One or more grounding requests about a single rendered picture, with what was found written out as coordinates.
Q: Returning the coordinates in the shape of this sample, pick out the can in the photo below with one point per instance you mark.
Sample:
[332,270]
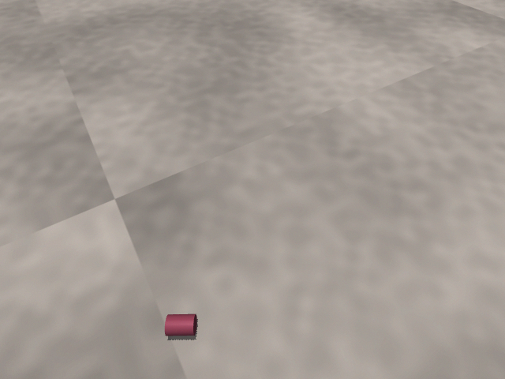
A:
[180,325]

